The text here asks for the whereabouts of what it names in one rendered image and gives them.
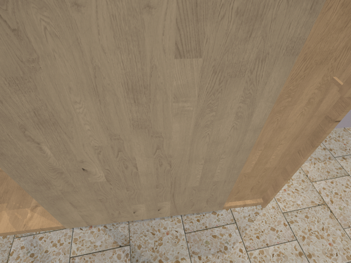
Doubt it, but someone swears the wardrobe door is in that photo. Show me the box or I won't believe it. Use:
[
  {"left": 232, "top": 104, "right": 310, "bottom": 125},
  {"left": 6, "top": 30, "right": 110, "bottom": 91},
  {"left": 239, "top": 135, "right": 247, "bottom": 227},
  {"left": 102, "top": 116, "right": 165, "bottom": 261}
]
[
  {"left": 226, "top": 0, "right": 351, "bottom": 202},
  {"left": 0, "top": 0, "right": 326, "bottom": 229}
]

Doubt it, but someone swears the handle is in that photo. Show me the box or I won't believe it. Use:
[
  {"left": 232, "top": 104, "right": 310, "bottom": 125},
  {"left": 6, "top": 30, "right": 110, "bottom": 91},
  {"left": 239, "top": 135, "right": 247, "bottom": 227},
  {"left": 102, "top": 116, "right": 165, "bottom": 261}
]
[{"left": 338, "top": 74, "right": 351, "bottom": 97}]

